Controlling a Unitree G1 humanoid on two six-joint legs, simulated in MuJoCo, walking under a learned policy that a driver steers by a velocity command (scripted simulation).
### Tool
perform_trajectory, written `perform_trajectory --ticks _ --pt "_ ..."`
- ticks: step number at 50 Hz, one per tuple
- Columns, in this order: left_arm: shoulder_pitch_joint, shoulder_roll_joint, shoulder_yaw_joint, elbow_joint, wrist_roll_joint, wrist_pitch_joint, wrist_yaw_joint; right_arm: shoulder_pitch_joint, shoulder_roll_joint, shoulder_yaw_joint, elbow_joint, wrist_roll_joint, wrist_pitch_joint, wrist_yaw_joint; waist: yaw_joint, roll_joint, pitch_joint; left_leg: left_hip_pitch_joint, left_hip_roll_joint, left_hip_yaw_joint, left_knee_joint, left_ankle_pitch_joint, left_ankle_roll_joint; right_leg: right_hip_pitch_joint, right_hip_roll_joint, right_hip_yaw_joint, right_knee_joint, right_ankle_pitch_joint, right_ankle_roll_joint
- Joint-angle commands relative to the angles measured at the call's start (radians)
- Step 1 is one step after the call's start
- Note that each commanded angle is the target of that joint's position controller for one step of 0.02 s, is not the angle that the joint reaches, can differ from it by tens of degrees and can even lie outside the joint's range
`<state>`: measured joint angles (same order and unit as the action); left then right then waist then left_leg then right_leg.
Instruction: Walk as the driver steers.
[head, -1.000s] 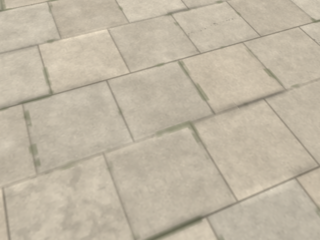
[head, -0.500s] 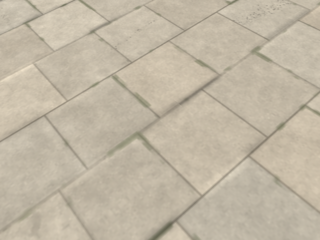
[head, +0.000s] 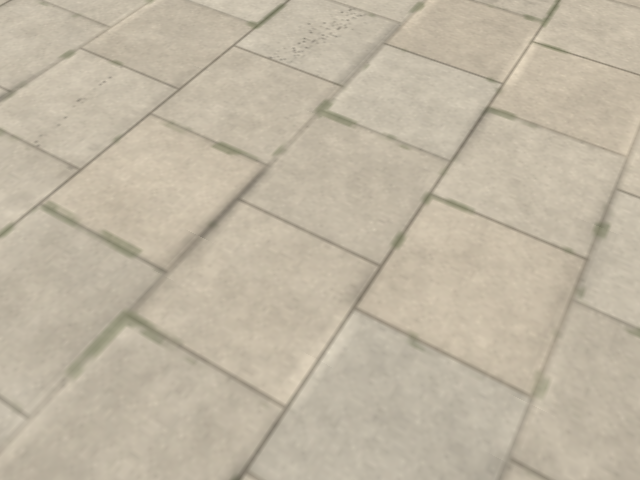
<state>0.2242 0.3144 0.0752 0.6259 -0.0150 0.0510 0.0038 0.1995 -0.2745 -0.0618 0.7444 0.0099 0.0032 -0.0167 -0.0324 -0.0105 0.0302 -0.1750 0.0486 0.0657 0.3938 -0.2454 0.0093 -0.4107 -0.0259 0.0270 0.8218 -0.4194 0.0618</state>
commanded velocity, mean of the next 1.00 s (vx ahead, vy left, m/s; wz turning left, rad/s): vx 0.44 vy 0.00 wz -0.33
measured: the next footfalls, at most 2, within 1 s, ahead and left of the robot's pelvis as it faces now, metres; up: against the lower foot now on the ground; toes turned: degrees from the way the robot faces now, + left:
right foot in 0.10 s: +0.04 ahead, -0.14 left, +0.00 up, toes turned -1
left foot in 0.56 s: +0.41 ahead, +0.08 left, +0.00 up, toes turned -5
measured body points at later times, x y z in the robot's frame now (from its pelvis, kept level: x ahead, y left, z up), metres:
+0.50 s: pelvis +0.18 -0.03 -0.01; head +0.22 -0.05 +0.43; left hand +0.17 +0.26 -0.13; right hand +0.41 -0.27 -0.10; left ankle +0.37 +0.09 -0.72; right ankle +0.00 -0.14 -0.74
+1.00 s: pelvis +0.46 -0.06 -0.01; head +0.48 -0.09 +0.44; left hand +0.73 +0.11 -0.09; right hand +0.40 -0.35 -0.14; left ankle +0.37 +0.09 -0.74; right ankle +0.58 -0.24 -0.71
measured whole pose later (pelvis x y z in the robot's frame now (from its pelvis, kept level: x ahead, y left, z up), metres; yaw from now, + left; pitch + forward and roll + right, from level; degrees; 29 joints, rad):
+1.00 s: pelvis +0.46 -0.06 -0.01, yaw -20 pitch +1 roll +3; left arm 0.13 0.28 0.05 0.65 -0.02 -0.02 -0.04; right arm 0.29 -0.30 -0.08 0.86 0.02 -0.07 0.01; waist -0.08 -0.03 0.05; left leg 0.10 0.00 0.25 0.23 -0.33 -0.03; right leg -0.63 -0.11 -0.01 0.67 -0.03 -0.04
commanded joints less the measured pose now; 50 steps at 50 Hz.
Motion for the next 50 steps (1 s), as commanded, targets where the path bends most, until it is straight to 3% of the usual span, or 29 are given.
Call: perform_trajectory --ticks 1,3,4,5,6,7,8,9,11,14,18,21,24,26,27,28,29,30,31,33,34,37,40,43,45,48,50 --pt "-0.054 0.069 0.007 -0.081 0.001 -0.042 -0.011 -0.010 -0.213 -0.052 -0.041 0.019 -0.025 0.018 -0.011 0.173 -0.019 -0.006 0.217 -0.201 -0.197 -0.131 0.202 0.082 0.023 -0.069 -0.211 0.043 -0.049" --pt "0.046 0.064 0.010 -0.030 -0.001 -0.053 -0.014 -0.017 -0.196 -0.043 -0.026 0.032 -0.031 0.032 0.053 0.138 -0.016 -0.100 0.195 -0.162 -0.122 -0.125 0.174 0.282 0.050 -0.101 -0.403 0.180 -0.090" --pt "0.127 0.082 0.019 -0.001 -0.005 -0.055 -0.009 -0.010 -0.147 -0.024 -0.018 0.024 -0.039 0.037 0.092 0.103 -0.049 -0.184 0.164 -0.123 -0.034 -0.114 0.134 0.436 0.043 -0.070 -0.424 0.174 -0.107" --pt "0.239 0.132 0.032 0.018 -0.004 -0.058 0.000 -0.042 -0.064 0.006 -0.033 -0.002 -0.049 0.047 0.138 -0.044 -0.104 -0.317 0.079 -0.022 0.235 -0.154 0.057 0.594 -0.117 0.150 -0.480 0.146 -0.148" --pt "0.264 0.268 0.058 0.002 0.005 -0.065 -0.002 -0.088 -0.051 0.011 -0.103 -0.009 -0.068 0.046 0.135 -0.272 -0.095 -0.598 -0.044 0.027 0.507 -0.327 -0.004 0.634 -0.340 0.552 -0.576 -0.024 -0.308" --pt "0.254 0.210 0.046 0.003 0.008 -0.087 -0.008 -0.125 -0.147 -0.017 -0.106 0.016 -0.080 0.040 0.157 -0.174 -0.045 -0.673 0.004 -0.078 0.678 -0.354 0.000 0.557 -0.370 0.618 -0.619 -0.124 -0.379" --pt "0.209 0.153 0.025 0.001 0.010 -0.105 -0.010 -0.104 -0.172 -0.027 -0.097 0.033 -0.085 0.047 0.123 -0.169 0.018 -0.710 0.043 -0.106 0.711 -0.252 0.019 0.525 -0.328 0.534 -0.632 -0.173 -0.353" --pt "0.171 0.122 0.015 -0.003 0.012 -0.116 -0.011 -0.085 -0.164 -0.027 -0.074 0.030 -0.089 0.049 0.104 -0.153 0.046 -0.706 0.062 -0.105 0.704 -0.161 0.029 0.497 -0.278 0.450 -0.647 -0.134 -0.321" --pt "0.125 0.101 0.003 -0.007 0.012 -0.120 -0.008 -0.084 -0.156 -0.029 -0.060 0.006 -0.093 0.055 0.076 -0.124 0.068 -0.671 0.080 -0.106 0.642 -0.019 0.016 0.452 -0.227 0.329 -0.676 0.090 -0.283" --pt "0.131 0.104 0.006 0.004 0.014 -0.124 0.000 -0.094 -0.110 -0.014 -0.053 0.000 -0.091 0.061 0.069 -0.083 0.044 -0.626 0.060 -0.074 0.542 0.131 -0.025 0.427 -0.185 0.198 -0.694 0.326 -0.275" --pt "0.175 0.125 0.012 0.045 0.010 -0.124 0.007 -0.206 -0.066 0.010 -0.086 0.006 -0.091 0.066 0.101 -0.084 0.069 -0.513 0.020 -0.046 0.295 0.291 -0.046 0.355 -0.152 0.092 -0.709 0.394 -0.255" --pt "0.229 0.139 0.018 0.085 -0.003 -0.122 0.010 -0.289 -0.070 0.014 -0.122 0.008 -0.102 0.079 0.115 -0.069 0.101 -0.468 -0.006 -0.062 0.186 0.320 -0.029 0.361 -0.183 0.123 -0.697 0.399 -0.258" --pt "0.224 0.157 0.028 0.106 -0.011 -0.112 0.016 -0.276 -0.104 0.004 -0.130 0.005 -0.113 0.086 0.077 -0.081 0.088 -0.420 -0.019 -0.087 0.120 0.267 0.004 0.434 -0.222 0.157 -0.635 0.496 -0.234" --pt "0.213 0.173 0.034 0.111 -0.005 -0.102 0.019 -0.191 -0.143 -0.014 -0.116 0.003 -0.115 0.076 0.026 -0.113 0.013 -0.264 -0.062 -0.052 0.116 0.188 0.034 0.457 -0.209 0.157 -0.513 0.764 -0.211" --pt "0.205 0.162 0.028 0.112 0.002 -0.095 0.020 -0.055 -0.179 -0.035 -0.082 0.004 -0.113 0.063 -0.048 -0.112 -0.085 -0.062 -0.081 -0.026 0.101 0.192 0.063 0.417 -0.162 0.123 -0.349 0.888 -0.184" --pt "0.201 0.121 0.010 0.095 0.016 -0.093 0.022 0.126 -0.226 -0.051 -0.052 -0.006 -0.109 0.049 -0.127 -0.088 -0.235 0.262 0.036 -0.132 0.163 0.195 0.114 0.234 -0.113 0.107 -0.091 0.726 -0.147" --pt "0.361 -0.025 -0.029 0.073 0.007 -0.107 0.015 0.226 -0.323 -0.074 -0.030 -0.027 -0.103 0.044 -0.060 0.214 -0.440 0.656 0.333 -0.615 0.100 -0.050 0.271 -0.150 0.054 0.059 0.330 0.118 -0.070" --pt "0.344 0.046 -0.018 0.098 -0.021 -0.120 0.013 0.222 -0.229 -0.049 -0.033 -0.020 -0.102 0.049 -0.085 0.260 -0.483 0.615 0.369 -0.839 -0.082 -0.214 0.277 -0.231 0.066 0.168 0.469 -0.141 -0.067" --pt "0.222 0.127 0.010 0.073 -0.047 -0.120 0.011 0.144 -0.171 -0.032 -0.032 -0.011 -0.099 0.042 -0.080 0.195 -0.271 0.465 0.335 -0.667 -0.110 -0.272 0.223 -0.320 0.009 0.144 0.517 -0.086 -0.070" --pt "0.118 0.117 0.009 0.051 -0.022 -0.117 0.015 0.034 -0.114 -0.018 -0.026 -0.015 -0.095 0.035 -0.027 0.096 -0.091 0.176 0.264 -0.425 -0.152 -0.082 0.185 -0.275 -0.075 0.089 0.438 0.047 -0.078" --pt "0.136 0.097 0.013 0.059 -0.018 -0.105 0.015 0.002 -0.094 -0.013 -0.023 -0.027 -0.103 0.035 0.010 0.121 -0.063 0.081 0.229 -0.332 -0.185 -0.014 0.172 -0.208 -0.104 0.097 0.401 0.089 -0.080" --pt "0.151 0.039 0.005 0.064 -0.018 -0.068 0.014 -0.043 -0.097 -0.022 -0.002 -0.021 -0.126 0.035 0.049 0.113 -0.011 -0.037 0.224 -0.192 -0.266 0.088 0.192 -0.170 -0.127 0.083 0.357 0.124 -0.071" --pt "0.085 0.034 0.003 0.034 -0.005 -0.064 0.014 -0.035 -0.128 -0.034 0.020 -0.020 -0.131 0.030 0.046 0.078 0.026 -0.018 0.225 -0.091 -0.297 0.168 0.201 -0.246 -0.134 0.089 0.243 0.255 -0.056" --pt "-0.004 0.018 -0.006 0.011 -0.007 -0.081 -0.010 -0.027 -0.152 -0.038 0.026 -0.017 -0.122 0.023 0.018 0.056 0.044 0.016 0.189 0.028 -0.293 0.240 0.176 -0.224 -0.119 0.038 0.038 0.420 -0.062" --pt "-0.082 0.006 -0.013 -0.014 -0.006 -0.086 -0.028 0.010 -0.175 -0.044 0.036 -0.010 -0.111 0.019 -0.016 0.038 0.061 0.058 0.199 0.068 -0.292 0.251 0.168 -0.212 -0.106 -0.009 -0.066 0.460 -0.071" --pt "-0.153 0.019 -0.011 -0.056 -0.010 -0.084 -0.046 0.055 -0.206 -0.054 0.054 0.008 -0.087 0.020 -0.036 0.035 0.082 0.181 0.236 0.094 -0.261 0.289 0.150 -0.241 -0.094 -0.034 -0.159 0.419 -0.099" --pt "-0.154 0.043 0.000 -0.076 -0.005 -0.081 -0.053 0.059 -0.230 -0.062 0.057 0.020 -0.069 0.018 -0.016 0.050 0.065 0.250 0.247 0.120 -0.176 0.489 0.130 -0.209 -0.055 -0.074 -0.189 0.327 -0.130"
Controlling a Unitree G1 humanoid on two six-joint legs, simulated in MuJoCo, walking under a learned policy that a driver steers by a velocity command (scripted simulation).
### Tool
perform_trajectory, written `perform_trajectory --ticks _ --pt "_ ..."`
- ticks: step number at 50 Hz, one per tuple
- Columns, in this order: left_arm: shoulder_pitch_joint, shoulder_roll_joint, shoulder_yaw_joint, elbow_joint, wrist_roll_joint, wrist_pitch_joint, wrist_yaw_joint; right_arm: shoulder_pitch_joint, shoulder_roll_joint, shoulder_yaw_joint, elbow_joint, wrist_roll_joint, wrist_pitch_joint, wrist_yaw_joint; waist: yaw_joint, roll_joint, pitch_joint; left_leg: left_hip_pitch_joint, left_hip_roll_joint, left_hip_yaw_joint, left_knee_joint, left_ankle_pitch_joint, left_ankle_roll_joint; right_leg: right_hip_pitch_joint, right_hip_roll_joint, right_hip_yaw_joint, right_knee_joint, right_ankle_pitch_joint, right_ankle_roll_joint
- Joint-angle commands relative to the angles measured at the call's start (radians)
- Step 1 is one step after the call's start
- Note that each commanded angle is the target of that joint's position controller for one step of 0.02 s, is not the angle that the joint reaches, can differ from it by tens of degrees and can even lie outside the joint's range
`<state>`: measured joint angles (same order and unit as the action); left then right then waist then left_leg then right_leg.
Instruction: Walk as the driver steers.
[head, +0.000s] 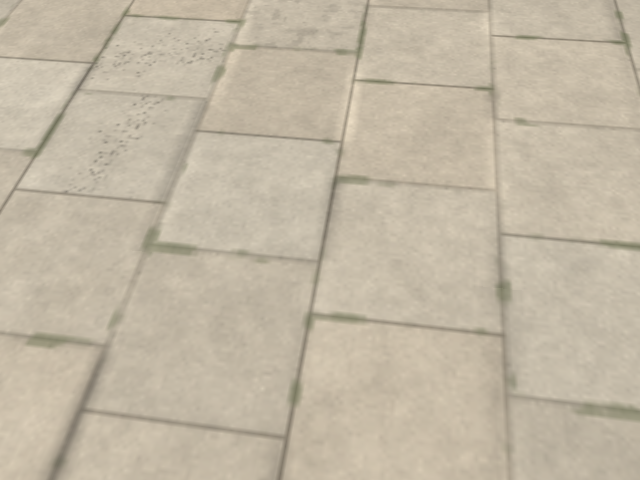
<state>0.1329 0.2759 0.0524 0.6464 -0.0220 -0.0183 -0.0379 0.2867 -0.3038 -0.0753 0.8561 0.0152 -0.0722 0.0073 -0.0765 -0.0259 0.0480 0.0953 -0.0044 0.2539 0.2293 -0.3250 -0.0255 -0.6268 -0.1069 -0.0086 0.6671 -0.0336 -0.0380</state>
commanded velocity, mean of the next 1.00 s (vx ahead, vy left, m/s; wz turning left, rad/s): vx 0.30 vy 0.00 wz -0.51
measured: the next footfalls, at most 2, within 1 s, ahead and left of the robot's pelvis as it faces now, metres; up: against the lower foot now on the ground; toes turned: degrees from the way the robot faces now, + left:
right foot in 0.06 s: +0.22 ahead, -0.12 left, +0.00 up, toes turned -5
left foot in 0.54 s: +0.54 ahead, +0.02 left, +0.00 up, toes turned -22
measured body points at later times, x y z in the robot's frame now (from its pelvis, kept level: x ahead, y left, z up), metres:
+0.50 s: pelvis +0.29 -0.03 +0.00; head +0.32 -0.06 +0.45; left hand +0.42 +0.24 -0.09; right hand +0.46 -0.33 -0.07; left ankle +0.51 +0.05 -0.71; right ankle +0.18 -0.11 -0.73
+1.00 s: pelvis +0.41 -0.06 +0.00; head +0.42 -0.09 +0.45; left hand +0.69 +0.08 -0.08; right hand +0.37 -0.36 -0.12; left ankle +0.51 +0.04 -0.73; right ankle +0.37 -0.18 -0.74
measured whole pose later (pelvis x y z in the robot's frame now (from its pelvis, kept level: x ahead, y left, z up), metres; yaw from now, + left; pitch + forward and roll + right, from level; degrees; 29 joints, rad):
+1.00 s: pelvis +0.41 -0.06 +0.00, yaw -30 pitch +0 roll +1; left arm 0.17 0.28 0.04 0.63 0.02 0.05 0.02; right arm 0.14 -0.30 -0.04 0.82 0.00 0.00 0.02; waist -0.04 0.02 0.05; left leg -0.29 0.05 0.12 0.50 -0.22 -0.01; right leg -0.28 -0.02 0.02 0.52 -0.20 -0.01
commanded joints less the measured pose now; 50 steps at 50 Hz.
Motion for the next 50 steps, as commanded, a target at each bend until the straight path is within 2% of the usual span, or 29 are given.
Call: perform_trajectory --ticks 1,2,3,4,5,6,7,8,9,11,13,16,19,23,26,27,28,29,30,31,32,34,36,39,44,47,48,49,50 --pt "-0.030 0.104 0.035 -0.098 0.005 -0.008 -0.011 -0.032 -0.216 -0.054 -0.057 0.021 0.015 -0.008 0.055 0.085 0.009 0.003 0.297 -0.052 0.074 0.746 0.153 0.070 0.063 -0.069 -0.034 -0.115 -0.051" --pt "0.064 0.137 0.055 -0.081 0.004 -0.004 -0.009 -0.043 -0.222 -0.056 -0.061 0.026 0.024 -0.010 0.113 0.093 -0.052 -0.002 0.282 -0.031 0.227 0.887 0.137 0.194 0.110 -0.098 -0.046 -0.148 -0.077" --pt "0.233 0.189 0.087 -0.036 -0.001 0.001 0.001 -0.052 -0.201 -0.047 -0.067 0.026 0.030 -0.013 0.206 0.073 -0.140 -0.089 0.242 -0.002 0.453 0.902 0.104 0.431 0.164 -0.109 -0.096 -0.106 -0.113" --pt "0.382 0.284 0.121 -0.003 -0.010 0.013 0.023 -0.019 -0.135 -0.020 -0.086 -0.010 0.025 -0.016 0.246 -0.075 -0.234 -0.344 0.190 0.002 0.783 0.537 0.054 0.730 0.036 0.124 -0.114 -0.105 -0.175" --pt "0.313 0.371 0.123 -0.031 -0.013 -0.002 0.021 0.055 -0.011 0.021 -0.144 -0.035 -0.002 -0.006 0.109 -0.289 -0.327 -0.750 -0.027 -0.151 1.094 -0.274 -0.001 0.972 -0.179 0.720 -0.270 -0.376 -0.359" --pt "0.319 0.267 0.093 -0.061 -0.006 -0.025 0.008 -0.065 -0.115 0.005 -0.151 0.005 -0.034 0.006 0.190 -0.136 -0.376 -0.851 -0.006 -0.341 1.170 -0.260 0.019 0.989 -0.219 0.831 -0.392 -0.458 -0.350" --pt "0.288 0.220 0.077 -0.049 0.004 -0.042 0.004 -0.141 -0.151 -0.004 -0.179 0.035 -0.053 0.012 0.190 -0.092 -0.237 -0.918 0.034 -0.334 1.139 -0.156 0.044 0.897 -0.198 0.696 -0.402 -0.369 -0.304" --pt "0.236 0.200 0.070 -0.051 0.003 -0.049 0.004 -0.149 -0.133 0.002 -0.174 0.020 -0.064 0.006 0.149 -0.010 -0.168 -0.877 0.079 -0.337 1.054 -0.070 0.054 0.767 -0.156 0.579 -0.389 -0.239 -0.274" --pt "0.173 0.173 0.061 -0.061 0.007 -0.049 0.008 -0.145 -0.133 -0.002 -0.164 -0.006 -0.066 0.000 0.110 0.012 -0.126 -0.812 0.107 -0.339 0.966 -0.020 0.049 0.653 -0.116 0.482 -0.391 -0.117 -0.253" --pt "0.125 0.150 0.049 -0.083 0.022 -0.052 0.018 -0.115 -0.133 -0.007 -0.156 -0.015 -0.046 0.004 0.068 -0.019 -0.115 -0.723 0.123 -0.343 0.896 0.034 0.029 0.547 -0.082 0.416 -0.425 0.017 -0.254" --pt "0.136 0.163 0.051 -0.072 0.013 -0.056 0.030 -0.121 -0.107 -0.001 -0.154 -0.028 -0.028 0.005 0.061 -0.003 -0.094 -0.708 0.112 -0.320 0.812 0.073 -0.007 0.481 -0.062 0.351 -0.441 0.108 -0.260" --pt "0.174 0.188 0.058 -0.048 0.008 -0.051 0.050 -0.231 -0.073 0.013 -0.185 -0.030 -0.019 0.003 0.094 -0.013 -0.045 -0.715 0.081 -0.309 0.592 0.245 -0.047 0.430 -0.015 0.282 -0.449 0.084 -0.230" --pt "0.207 0.196 0.061 -0.024 0.005 -0.043 0.058 -0.329 -0.056 0.023 -0.210 -0.021 -0.025 0.013 0.134 -0.044 -0.024 -0.635 0.033 -0.300 0.390 0.402 -0.052 0.387 0.018 0.262 -0.437 -0.023 -0.186" --pt "0.245 0.191 0.067 0.011 0.000 -0.019 0.068 -0.353 -0.095 0.006 -0.232 -0.023 -0.039 0.022 0.136 -0.071 -0.036 -0.563 -0.016 -0.322 0.272 0.416 -0.020 0.448 0.008 0.329 -0.296 0.100 -0.135" --pt "0.181 0.169 0.065 -0.012 0.001 -0.002 0.079 -0.237 -0.125 -0.014 -0.204 -0.027 -0.048 0.019 0.067 -0.104 -0.090 -0.443 -0.015 -0.316 0.212 0.381 0.029 0.496 0.028 0.382 -0.125 0.180 -0.084" --pt "0.168 0.133 0.054 -0.029 0.004 -0.002 0.077 -0.162 -0.148 -0.022 -0.196 -0.042 -0.052 0.012 0.031 -0.078 -0.164 -0.285 0.041 -0.334 0.190 0.515 0.064 0.458 0.089 0.350 0.015 0.157 -0.043" --pt "0.231 0.063 0.031 -0.051 0.026 -0.001 0.076 -0.067 -0.210 -0.031 -0.197 -0.061 -0.050 0.004 0.035 0.113 -0.318 0.018 0.265 -0.523 0.281 0.886 0.142 0.280 0.179 0.267 0.315 -0.276 0.014" --pt "0.436 0.072 0.023 -0.039 0.001 -0.001 0.068 -0.030 -0.220 -0.035 -0.179 -0.050 -0.026 0.009 0.104 0.375 -0.476 0.250 0.500 -0.900 0.249 0.846 0.343 0.042 0.255 0.210 0.593 -0.739 0.061" --pt "0.430 0.179 0.047 -0.008 -0.010 0.009 0.068 -0.079 -0.159 -0.024 -0.208 -0.028 -0.008 0.010 0.091 0.237 -0.430 0.156 0.472 -0.910 0.189 0.571 0.325 -0.012 0.166 0.229 0.698 -0.636 0.089" --pt "0.293 0.219 0.060 -0.027 -0.012 0.025 0.072 -0.126 -0.099 -0.007 -0.229 -0.027 0.007 0.000 0.059 0.162 -0.300 0.042 0.405 -0.745 0.162 0.441 0.278 -0.048 0.133 0.174 0.717 -0.557 0.105" --pt "0.228 0.222 0.064 -0.037 -0.007 0.044 0.080 -0.179 -0.072 0.006 -0.228 -0.031 0.021 -0.005 0.066 0.104 -0.210 -0.096 0.347 -0.625 0.130 0.389 0.251 -0.031 0.102 0.143 0.677 -0.504 0.115" --pt "0.209 0.181 0.061 -0.054 0.000 0.070 0.086 -0.226 -0.089 0.004 -0.213 -0.041 0.031 -0.012 0.099 0.147 -0.112 -0.307 0.271 -0.479 0.068 0.352 0.236 0.064 0.060 0.105 0.581 -0.450 0.116" --pt "0.209 0.123 0.046 -0.059 0.004 0.071 0.088 -0.221 -0.100 -0.004 -0.192 -0.045 0.028 -0.016 0.097 0.168 -0.107 -0.338 0.248 -0.396 0.040 0.440 0.255 0.112 0.066 0.067 0.478 -0.428 0.115" --pt "0.168 0.098 0.030 -0.074 0.021 0.061 0.083 -0.211 -0.123 -0.012 -0.167 -0.031 0.032 -0.018 0.086 0.134 -0.172 -0.278 0.293 -0.366 0.052 0.585 0.294 0.161 0.050 0.070 0.327 -0.372 0.108" --pt "0.106 0.104 0.021 -0.079 0.020 0.066 0.062 -0.218 -0.149 -0.014 -0.138 -0.010 0.060 -0.006 0.067 0.150 -0.150 -0.300 0.285 -0.327 0.038 0.373 0.277 0.291 0.067 0.033 0.085 -0.295 0.081" --pt "0.131 0.100 0.023 -0.056 0.026 0.062 0.051 -0.219 -0.130 0.000 -0.110 0.007 0.069 0.000 0.102 0.141 -0.130 -0.338 0.251 -0.308 0.112 0.257 0.216 0.448 0.100 -0.004 -0.194 -0.163 0.036" --pt "0.124 0.108 0.022 -0.058 0.034 0.061 0.053 -0.173 -0.078 0.021 -0.085 0.005 0.064 0.007 0.101 0.112 -0.126 -0.403 0.214 -0.296 0.145 0.190 0.146 0.556 0.069 0.052 -0.306 -0.082 0.006" --pt "0.127 0.166 0.027 -0.069 0.047 0.061 0.064 -0.140 -0.005 0.050 -0.089 -0.030 0.052 0.022 0.063 -0.056 -0.168 -0.474 0.130 -0.218 0.281 0.050 0.054 0.659 -0.113 0.258 -0.346 0.126 -0.044" --pt "0.031 0.155 0.014 -0.076 0.065 0.058 0.064 -0.091 0.016 0.056 -0.082 -0.034 0.051 0.023 0.001 -0.182 -0.147 -0.414 0.075 -0.198 0.250 -0.072 0.002 0.470 -0.185 0.297 -0.344 -0.004 -0.142"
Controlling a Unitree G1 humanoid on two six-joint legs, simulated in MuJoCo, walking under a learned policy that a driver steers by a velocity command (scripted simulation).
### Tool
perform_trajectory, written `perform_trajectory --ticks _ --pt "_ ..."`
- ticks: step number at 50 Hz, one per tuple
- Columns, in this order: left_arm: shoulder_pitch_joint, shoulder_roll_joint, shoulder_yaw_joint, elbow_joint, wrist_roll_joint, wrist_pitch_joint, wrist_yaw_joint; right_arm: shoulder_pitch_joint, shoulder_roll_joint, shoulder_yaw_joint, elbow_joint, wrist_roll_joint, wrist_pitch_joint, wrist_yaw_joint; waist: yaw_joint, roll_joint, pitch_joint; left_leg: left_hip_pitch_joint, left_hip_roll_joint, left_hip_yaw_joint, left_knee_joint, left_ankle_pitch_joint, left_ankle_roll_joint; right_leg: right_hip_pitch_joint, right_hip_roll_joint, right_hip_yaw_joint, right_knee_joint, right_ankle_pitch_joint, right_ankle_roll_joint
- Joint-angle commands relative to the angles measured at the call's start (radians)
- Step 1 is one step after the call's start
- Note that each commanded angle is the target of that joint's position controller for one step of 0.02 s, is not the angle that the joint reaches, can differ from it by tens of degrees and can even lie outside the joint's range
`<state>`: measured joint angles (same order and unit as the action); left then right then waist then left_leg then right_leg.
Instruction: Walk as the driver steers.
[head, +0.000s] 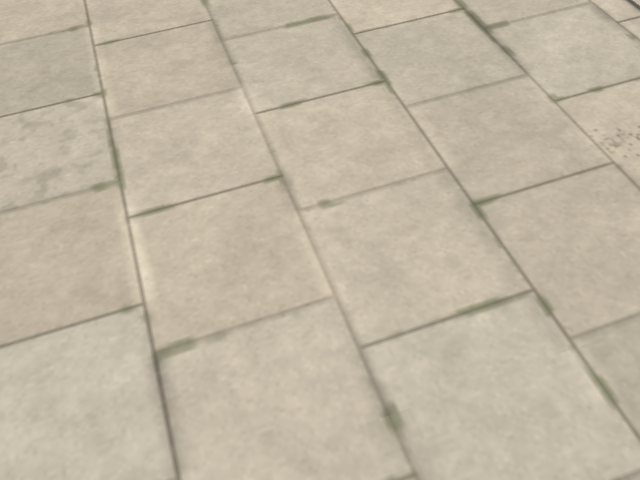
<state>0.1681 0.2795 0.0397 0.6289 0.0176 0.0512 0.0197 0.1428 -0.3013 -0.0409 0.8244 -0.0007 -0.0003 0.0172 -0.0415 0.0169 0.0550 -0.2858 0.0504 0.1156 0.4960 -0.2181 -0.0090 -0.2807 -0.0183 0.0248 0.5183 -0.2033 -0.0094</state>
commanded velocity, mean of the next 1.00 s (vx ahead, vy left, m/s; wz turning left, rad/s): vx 0.03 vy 0.00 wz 0.35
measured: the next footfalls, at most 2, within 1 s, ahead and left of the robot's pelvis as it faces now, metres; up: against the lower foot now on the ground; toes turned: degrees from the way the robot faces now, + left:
left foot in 0.38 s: +0.06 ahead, +0.12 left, +0.00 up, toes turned +15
right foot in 0.98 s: +0.16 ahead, -0.07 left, +0.00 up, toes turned +28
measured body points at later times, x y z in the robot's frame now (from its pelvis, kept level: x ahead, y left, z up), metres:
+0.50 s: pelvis +0.03 +0.04 +0.00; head +0.06 +0.07 +0.44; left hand +0.12 +0.35 -0.12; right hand +0.21 -0.22 -0.10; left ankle +0.02 +0.11 -0.73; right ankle +0.02 -0.12 -0.66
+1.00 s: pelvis +0.08 +0.03 +0.00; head +0.09 +0.03 +0.45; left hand +0.07 +0.33 -0.11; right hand +0.33 -0.15 -0.10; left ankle +0.02 +0.11 -0.73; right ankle +0.13 -0.09 -0.74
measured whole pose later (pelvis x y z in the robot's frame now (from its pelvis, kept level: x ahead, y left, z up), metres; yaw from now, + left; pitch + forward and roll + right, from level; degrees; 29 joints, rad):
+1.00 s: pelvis +0.08 +0.03 +0.00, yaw +25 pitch +1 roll +0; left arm 0.21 0.29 0.06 0.79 -0.01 -0.04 0.01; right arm 0.17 -0.27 -0.02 0.72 -0.01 0.02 -0.01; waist 0.01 0.01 -0.01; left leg -0.24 -0.10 -0.14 0.56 -0.33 0.06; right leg -0.24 0.01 0.05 0.52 -0.29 0.01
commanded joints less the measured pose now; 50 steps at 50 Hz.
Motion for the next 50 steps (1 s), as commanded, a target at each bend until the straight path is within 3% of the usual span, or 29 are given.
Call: perform_trajectory --ticks 1,2,3,5,8,10,12,15,18,19,20,21,22,23,24,25,26,31,38,40,43,45,47,48,49,50 --pt "-0.058 0.094 0.016 -0.066 0.024 -0.023 -0.003 0.020 -0.054 0.012 -0.038 -0.020 -0.015 0.010 -0.010 -0.168 -0.121 0.053 0.027 -0.079 -0.036 -0.094 -0.035 0.051 -0.198 0.191 -0.200 0.004 -0.155" --pt "-0.054 0.088 0.015 -0.051 0.027 -0.032 -0.009 -0.016 -0.081 0.004 -0.042 -0.017 -0.013 0.010 0.004 -0.171 -0.098 0.036 0.014 -0.074 -0.046 -0.010 -0.037 0.067 -0.136 0.137 -0.192 -0.096 -0.098" --pt "-0.051 0.117 0.024 -0.042 0.028 -0.038 -0.009 -0.024 -0.100 -0.001 -0.034 -0.012 -0.009 0.003 0.015 -0.171 -0.077 0.016 0.013 -0.075 -0.039 0.028 -0.035 0.078 -0.111 0.113 -0.189 -0.116 -0.066" --pt "-0.022 0.147 0.035 -0.029 0.013 -0.041 0.002 -0.024 -0.148 -0.013 -0.037 0.000 -0.004 -0.003 0.032 -0.148 -0.032 -0.044 0.011 -0.087 -0.004 0.058 -0.020 0.085 -0.128 0.106 -0.178 -0.019 -0.063" --pt "0.025 0.173 0.056 -0.013 0.001 -0.032 0.021 -0.011 -0.121 -0.019 -0.042 0.012 0.000 -0.004 0.048 -0.146 -0.053 -0.125 -0.011 -0.068 0.122 -0.004 -0.014 0.145 -0.207 0.119 -0.143 0.185 -0.130" --pt "0.005 0.163 0.060 -0.023 -0.001 -0.031 0.031 0.002 -0.101 -0.025 -0.048 0.014 0.011 -0.002 0.052 -0.177 -0.073 -0.169 -0.011 -0.069 0.270 -0.188 -0.015 0.152 -0.278 0.146 -0.136 0.314 -0.188" --pt "-0.013 0.153 0.062 -0.025 -0.004 -0.039 0.036 -0.007 -0.086 -0.031 -0.065 0.019 0.027 0.003 0.060 -0.162 -0.075 -0.243 0.020 -0.102 0.428 -0.362 -0.017 0.171 -0.349 0.167 -0.127 0.462 -0.239" --pt "-0.083 0.161 0.072 -0.023 -0.016 -0.043 0.031 0.020 -0.079 -0.034 -0.068 0.022 0.043 0.010 0.038 -0.127 -0.101 -0.177 0.025 -0.079 0.366 -0.273 -0.024 0.158 -0.324 0.082 -0.089 0.513 -0.212" --pt "-0.115 0.160 0.076 -0.005 -0.037 -0.032 0.032 0.083 -0.084 -0.044 -0.065 0.023 0.047 0.023 -0.002 -0.133 -0.130 -0.013 -0.035 -0.008 0.128 -0.053 0.004 0.115 -0.275 -0.018 0.017 0.433 -0.139" --pt "-0.065 0.137 0.073 0.019 -0.039 -0.032 0.031 0.104 -0.110 -0.055 -0.065 0.017 0.044 0.019 -0.003 -0.074 -0.134 0.074 -0.052 -0.043 0.009 0.082 0.033 0.065 -0.229 -0.077 0.121 0.303 -0.079" --pt "-0.017 0.098 0.063 0.018 -0.009 -0.034 0.028 0.115 -0.227 -0.087 -0.089 0.012 0.038 0.001 0.023 0.174 -0.138 0.216 0.120 -0.329 -0.092 0.463 0.117 -0.132 -0.121 -0.172 0.380 -0.033 0.028" --pt "-0.126 0.063 0.045 -0.050 0.010 -0.035 0.035 0.147 -0.308 -0.096 -0.106 -0.027 0.021 0.005 -0.015 0.336 -0.168 0.254 0.343 -0.713 -0.161 0.664 0.343 -0.354 0.050 -0.067 0.600 -0.533 0.081" --pt "-0.134 0.116 0.059 -0.028 -0.005 -0.034 0.039 0.145 -0.258 -0.080 -0.121 -0.037 -0.002 0.012 -0.041 0.147 -0.215 0.285 0.344 -0.661 -0.163 0.588 0.380 -0.373 0.020 0.054 0.730 -0.528 0.074" --pt "-0.123 0.126 0.065 -0.017 -0.020 -0.033 0.040 0.100 -0.232 -0.072 -0.128 -0.026 -0.015 0.007 -0.012 0.098 -0.169 0.251 0.297 -0.564 -0.148 0.524 0.338 -0.395 0.004 0.063 0.743 -0.442 0.060" --pt "-0.106 0.132 0.071 0.009 -0.016 -0.033 0.047 0.057 -0.215 -0.071 -0.133 -0.003 -0.017 -0.003 0.009 0.035 -0.138 0.235 0.238 -0.498 -0.143 0.431 0.280 -0.407 -0.016 0.066 0.704 -0.349 0.059" --pt "-0.105 0.144 0.077 0.017 -0.009 -0.031 0.055 0.025 -0.190 -0.063 -0.139 0.015 -0.012 -0.014 0.022 0.036 -0.119 0.222 0.211 -0.470 -0.143 0.409 0.244 -0.407 -0.028 0.075 0.662 -0.274 0.064" --pt "-0.090 0.138 0.078 0.025 -0.010 -0.032 0.054 0.022 -0.178 -0.056 -0.144 0.018 -0.005 -0.024 0.034 0.059 -0.127 0.192 0.178 -0.440 -0.150 0.422 0.228 -0.359 -0.018 0.071 0.661 -0.223 0.073" --pt "-0.075 0.104 0.072 0.037 -0.018 -0.043 0.050 0.057 -0.175 -0.058 -0.164 0.015 0.009 -0.044 0.025 0.074 -0.145 0.245 0.143 -0.436 -0.162 0.396 0.224 -0.366 0.015 0.079 0.571 -0.122 0.105" --pt "-0.111 0.107 0.071 0.034 -0.020 -0.064 0.039 0.043 -0.189 -0.069 -0.192 0.011 0.026 -0.055 0.011 0.122 -0.100 0.180 0.110 -0.531 -0.171 0.153 0.222 -0.304 0.027 0.105 0.330 -0.098 0.124" --pt "-0.099 0.110 0.069 0.043 -0.022 -0.072 0.031 0.033 -0.182 -0.067 -0.198 0.006 0.029 -0.053 0.007 0.128 -0.110 0.167 0.112 -0.536 -0.156 0.164 0.228 -0.258 0.022 0.098 0.283 -0.101 0.121" --pt "-0.069 0.106 0.061 0.061 -0.024 -0.080 0.015 0.013 -0.141 -0.046 -0.196 -0.007 0.031 -0.047 0.001 0.127 -0.142 0.141 0.122 -0.510 -0.120 0.285 0.235 -0.137 -0.002 0.064 0.217 -0.112 0.109" --pt "-0.052 0.080 0.045 0.074 -0.025 -0.087 -0.002 0.025 -0.093 -0.023 -0.173 -0.009 0.028 -0.039 0.001 0.115 -0.153 0.098 0.106 -0.500 -0.149 0.039 0.224 -0.023 -0.009 0.034 0.107 -0.079 0.086" --pt "-0.048 0.078 0.039 0.085 -0.030 -0.098 -0.012 0.028 -0.120 -0.022 -0.156 -0.006 0.023 -0.030 0.012 0.117 -0.079 0.013 0.074 -0.500 -0.172 -0.259 0.203 0.069 0.035 -0.024 -0.033 -0.028 0.045" --pt "-0.041 0.089 0.038 0.085 -0.030 -0.106 -0.013 0.046 -0.117 -0.018 -0.148 -0.012 0.014 -0.027 0.015 0.099 -0.055 -0.013 0.058 -0.500 -0.160 -0.331 0.184 0.098 0.031 -0.003 -0.063 -0.058 0.018" --pt "-0.002 0.114 0.039 0.089 -0.030 -0.117 -0.010 0.045 -0.101 -0.011 -0.148 -0.017 0.001 -0.027 0.025 0.060 -0.050 -0.041 0.036 -0.474 -0.095 -0.352 0.160 0.129 -0.027 0.082 -0.080 -0.081 -0.025" --pt "0.038 0.184 0.051 0.100 -0.030 -0.123 -0.007 0.060 -0.075 -0.005 -0.165 -0.021 -0.016 -0.025 -0.001 -0.066 -0.047 -0.118 -0.051 -0.343 0.034 -0.332 0.119 0.169 -0.119 0.234 -0.131 -0.139 -0.107"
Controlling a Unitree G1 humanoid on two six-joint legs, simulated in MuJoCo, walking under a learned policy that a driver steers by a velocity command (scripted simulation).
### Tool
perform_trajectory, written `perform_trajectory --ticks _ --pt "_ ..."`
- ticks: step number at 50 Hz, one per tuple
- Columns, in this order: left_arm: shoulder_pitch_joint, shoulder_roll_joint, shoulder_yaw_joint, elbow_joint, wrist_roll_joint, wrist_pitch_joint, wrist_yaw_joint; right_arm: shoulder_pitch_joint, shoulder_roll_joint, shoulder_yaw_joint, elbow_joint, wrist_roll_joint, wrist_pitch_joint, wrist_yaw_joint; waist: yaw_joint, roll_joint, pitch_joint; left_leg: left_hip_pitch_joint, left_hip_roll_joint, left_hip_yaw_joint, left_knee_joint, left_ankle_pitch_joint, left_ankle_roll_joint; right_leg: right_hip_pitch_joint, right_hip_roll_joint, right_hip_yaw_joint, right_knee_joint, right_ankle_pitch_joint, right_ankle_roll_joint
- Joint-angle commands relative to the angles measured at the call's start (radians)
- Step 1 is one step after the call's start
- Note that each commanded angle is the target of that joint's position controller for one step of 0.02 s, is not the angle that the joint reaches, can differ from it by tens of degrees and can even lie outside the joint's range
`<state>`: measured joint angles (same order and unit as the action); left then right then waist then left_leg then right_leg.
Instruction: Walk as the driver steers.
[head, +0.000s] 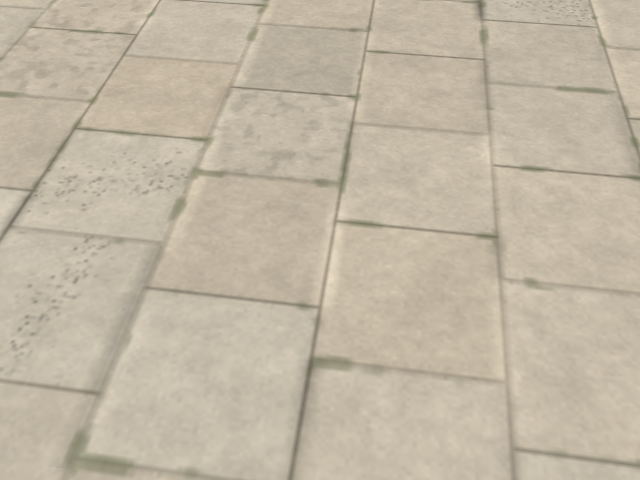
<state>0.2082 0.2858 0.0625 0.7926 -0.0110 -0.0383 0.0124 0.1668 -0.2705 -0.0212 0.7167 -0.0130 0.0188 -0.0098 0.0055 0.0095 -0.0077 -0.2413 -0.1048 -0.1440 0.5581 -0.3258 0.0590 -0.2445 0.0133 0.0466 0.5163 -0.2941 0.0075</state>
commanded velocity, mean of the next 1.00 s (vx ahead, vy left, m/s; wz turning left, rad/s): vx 0.43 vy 0.00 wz -0.39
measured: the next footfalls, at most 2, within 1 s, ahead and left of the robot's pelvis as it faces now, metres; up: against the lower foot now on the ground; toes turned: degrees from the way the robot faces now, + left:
left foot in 0.34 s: +0.24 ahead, +0.12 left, +0.00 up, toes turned -14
right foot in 0.82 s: +0.47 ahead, -0.23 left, +0.00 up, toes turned -29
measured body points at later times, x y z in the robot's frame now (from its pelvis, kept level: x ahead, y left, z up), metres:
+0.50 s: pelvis +0.19 +0.02 +0.01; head +0.21 +0.02 +0.46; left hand +0.36 +0.27 -0.10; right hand +0.23 -0.28 -0.09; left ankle +0.20 +0.12 -0.73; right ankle +0.11 -0.12 -0.65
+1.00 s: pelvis +0.43 -0.14 +0.00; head +0.46 -0.16 +0.45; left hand +0.67 +0.04 -0.09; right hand +0.39 -0.43 -0.12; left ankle +0.48 +0.02 -0.64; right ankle +0.43 -0.21 -0.73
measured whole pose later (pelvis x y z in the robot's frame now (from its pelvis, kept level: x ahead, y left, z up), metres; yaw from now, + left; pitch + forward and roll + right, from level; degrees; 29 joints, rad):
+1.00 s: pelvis +0.43 -0.14 +0.00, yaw -27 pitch +0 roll -1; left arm 0.22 0.27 0.05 0.69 0.01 -0.08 -0.04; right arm 0.26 -0.31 -0.04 0.78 0.03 -0.07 0.00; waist -0.01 0.03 0.07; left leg -0.52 0.11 -0.04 1.18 -0.31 0.00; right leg -0.27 0.08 -0.08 0.43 -0.17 -0.09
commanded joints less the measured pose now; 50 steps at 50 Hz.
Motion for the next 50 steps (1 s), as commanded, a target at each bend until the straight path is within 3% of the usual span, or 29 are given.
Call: perform_trajectory --ticks 1,2,3,6,9,11,14,16,17,18,19,20,21,22,24,30,33,36,38,39,40,41,42,43,44,45,46,47,50 --pt "0.082 0.219 0.047 -0.028 -0.001 -0.036 -0.007 -0.022 -0.109 -0.030 -0.082 0.003 -0.054 -0.001 -0.014 -0.207 0.043 -0.271 0.006 0.094 0.146 -0.191 -0.007 0.151 -0.246 0.431 -0.247 -0.228 -0.236" --pt "0.136 0.203 0.042 -0.020 0.001 -0.042 -0.016 -0.098 -0.155 -0.044 -0.104 0.020 -0.072 -0.007 0.040 -0.237 0.111 -0.403 0.029 0.097 0.243 -0.246 -0.027 0.178 -0.335 0.618 -0.327 -0.272 -0.303" --pt "0.164 0.185 0.037 -0.013 0.003 -0.049 -0.016 -0.139 -0.176 -0.055 -0.114 0.033 -0.085 -0.005 0.061 -0.206 0.125 -0.480 0.060 0.061 0.344 -0.271 -0.033 0.218 -0.348 0.648 -0.337 -0.260 -0.313" --pt "0.164 0.165 0.034 -0.017 -0.016 -0.050 -0.002 -0.153 -0.134 -0.053 -0.112 0.025 -0.116 0.022 0.056 -0.146 0.077 -0.525 0.110 0.059 0.329 -0.093 -0.045 0.316 -0.260 0.492 -0.324 -0.112 -0.252" --pt "0.150 0.149 0.034 -0.034 -0.015 -0.020 0.016 -0.187 -0.069 -0.037 -0.116 0.018 -0.134 0.044 0.058 -0.159 0.042 -0.345 0.071 0.127 0.140 0.017 -0.083 0.217 -0.156 0.336 -0.309 0.041 -0.216" --pt "0.145 0.170 0.042 -0.052 -0.017 -0.008 0.020 -0.198 -0.056 -0.034 -0.122 0.025 -0.133 0.049 0.058 -0.175 0.037 -0.213 0.047 0.145 0.040 0.076 -0.098 0.114 -0.137 0.310 -0.300 0.067 -0.211" --pt "0.133 0.182 0.049 -0.073 -0.021 -0.001 0.018 -0.132 -0.104 -0.055 -0.112 0.041 -0.131 0.039 0.009 -0.171 0.023 -0.013 0.051 0.124 -0.066 0.194 -0.099 0.005 -0.150 0.352 -0.264 0.054 -0.179" --pt "0.121 0.141 0.038 -0.086 -0.017 -0.005 0.015 -0.013 -0.142 -0.076 -0.084 0.044 -0.128 0.021 -0.057 -0.152 -0.006 0.176 0.083 0.114 -0.112 0.194 -0.071 -0.080 -0.115 0.348 -0.170 0.050 -0.132" --pt "0.106 0.089 0.022 -0.099 -0.007 -0.011 0.011 0.113 -0.184 -0.091 -0.065 0.037 -0.129 0.008 -0.117 -0.103 -0.076 0.344 0.176 0.031 -0.123 0.141 -0.032 -0.164 -0.061 0.291 0.014 0.024 -0.091" --pt "0.146 -0.006 -0.006 -0.144 -0.014 -0.022 0.012 0.235 -0.291 -0.114 -0.049 0.008 -0.122 0.003 -0.131 0.181 -0.217 0.573 0.430 -0.340 -0.226 -0.134 0.088 -0.374 0.060 0.141 0.367 -0.183 -0.031" --pt "0.184 0.053 0.004 -0.155 -0.035 -0.029 0.015 0.237 -0.279 -0.111 -0.031 -0.001 -0.117 0.015 -0.095 0.301 -0.181 0.514 0.529 -0.637 -0.343 -0.363 0.169 -0.508 0.026 0.123 0.587 -0.293 -0.016" --pt "0.157 0.124 0.024 -0.136 -0.041 -0.027 0.012 0.170 -0.200 -0.089 -0.042 0.007 -0.119 0.016 -0.079 0.197 -0.052 0.414 0.502 -0.537 -0.352 -0.375 0.156 -0.558 -0.033 0.131 0.680 -0.210 -0.025" --pt "0.116 0.134 0.028 -0.128 -0.033 -0.022 0.008 0.133 -0.152 -0.077 -0.044 0.011 -0.118 0.014 -0.072 0.127 0.019 0.338 0.450 -0.378 -0.345 -0.227 0.129 -0.553 -0.063 0.108 0.694 -0.131 -0.028" --pt "0.101 0.116 0.026 -0.124 -0.024 -0.022 0.004 0.105 -0.125 -0.069 -0.040 0.006 -0.118 0.013 -0.058 0.087 0.044 0.283 0.407 -0.266 -0.354 -0.082 0.115 -0.531 -0.084 0.103 0.674 -0.066 -0.029" --pt "0.068 0.088 0.024 -0.134 -0.023 -0.015 -0.009 0.086 -0.105 -0.064 -0.027 -0.001 -0.119 0.010 -0.042 0.105 0.066 0.217 0.357 -0.102 -0.382 0.116 0.095 -0.497 -0.119 0.083 0.645 0.010 -0.028" --pt "-0.060 0.038 -0.002 -0.209 -0.012 -0.012 -0.036 0.099 -0.147 -0.078 0.011 0.011 -0.126 0.008 -0.047 0.056 0.084 0.195 0.348 0.119 -0.425 0.381 0.120 -0.518 -0.126 0.030 0.405 0.197 0.004" --pt "-0.162 0.027 -0.014 -0.242 -0.010 -0.020 -0.058 0.122 -0.173 -0.082 0.031 0.019 -0.119 0.002 -0.078 0.041 0.104 0.188 0.338 0.214 -0.429 0.411 0.097 -0.446 -0.106 -0.038 0.228 0.309 -0.011" --pt "-0.222 0.043 -0.010 -0.276 -0.017 -0.020 -0.077 0.162 -0.199 -0.088 0.059 0.032 -0.106 0.001 -0.076 0.040 0.108 0.263 0.364 0.265 -0.387 0.549 0.072 -0.403 -0.078 -0.078 0.134 0.288 -0.054" --pt "-0.194 0.082 0.009 -0.283 -0.013 -0.014 -0.081 0.171 -0.231 -0.096 0.062 0.035 -0.091 -0.006 -0.036 0.074 0.050 0.324 0.369 0.305 -0.259 0.895 0.051 -0.304 -0.011 -0.132 0.117 0.198 -0.098" --pt "-0.120 0.115 0.027 -0.270 -0.012 -0.010 -0.080 0.173 -0.247 -0.100 0.060 0.035 -0.080 -0.011 0.012 0.090 -0.006 0.334 0.365 0.322 -0.129 1.045 0.041 -0.199 0.029 -0.154 0.116 0.153 -0.125" --pt "0.024 0.148 0.050 -0.238 -0.014 -0.006 -0.071 0.185 -0.238 -0.093 0.063 0.039 -0.075 -0.013 0.095 0.072 -0.088 0.249 0.353 0.331 0.051 1.066 0.025 0.037 0.061 -0.146 0.066 0.193 -0.164" --pt "0.186 0.189 0.074 -0.200 -0.013 0.005 -0.050 0.200 -0.210 -0.076 0.057 0.028 -0.080 -0.016 0.178 0.018 -0.166 0.032 0.326 0.324 0.302 0.837 -0.002 0.342 0.001 -0.022 0.050 0.204 -0.202" --pt "0.182 0.301 0.081 -0.192 -0.011 -0.001 -0.039 0.354 -0.044 -0.018 0.019 -0.006 -0.097 0.008 0.038 -0.264 -0.309 -0.390 0.152 0.278 0.712 -0.210 -0.058 0.716 -0.327 0.538 0.010 0.081 -0.379" --pt "0.245 0.215 0.060 -0.212 -0.005 -0.007 -0.036 0.273 -0.150 -0.035 0.037 0.034 -0.126 0.022 0.133 -0.138 -0.462 -0.451 0.113 0.063 0.848 -0.272 -0.047 0.714 -0.410 0.782 -0.155 -0.077 -0.415" --pt "0.188 0.184 0.045 -0.195 0.007 -0.019 -0.041 0.130 -0.202 -0.055 -0.009 0.078 -0.134 0.023 0.145 -0.094 -0.275 -0.526 0.155 0.057 0.857 -0.183 -0.035 0.579 -0.373 0.601 -0.194 -0.018 -0.349" --pt "0.119 0.166 0.038 -0.185 0.004 -0.028 -0.041 0.090 -0.180 -0.046 -0.026 0.077 -0.138 0.018 0.097 -0.046 -0.154 -0.510 0.202 0.064 0.773 -0.085 -0.029 0.404 -0.336 0.456 -0.211 0.082 -0.312" --pt "0.060 0.128 0.027 -0.181 0.010 -0.036 -0.041 0.085 -0.170 -0.047 -0.013 0.055 -0.132 0.012 0.056 -0.027 -0.086 -0.463 0.237 0.068 0.707 -0.030 -0.035 0.268 -0.296 0.346 -0.229 0.182 -0.286" --pt "0.025 0.100 0.018 -0.181 0.022 -0.046 -0.042 0.130 -0.169 -0.052 0.002 0.048 -0.117 0.012 0.013 -0.056 -0.061 -0.389 0.260 0.053 0.676 0.015 -0.040 0.172 -0.268 0.265 -0.263 0.241 -0.274" --pt "-0.004 0.091 0.020 -0.147 0.022 -0.078 -0.046 0.191 -0.120 -0.048 0.036 0.046 -0.071 0.009 -0.033 -0.054 -0.019 -0.323 0.264 0.043 0.610 0.076 -0.068 0.050 -0.247 0.123 -0.355 0.307 -0.268"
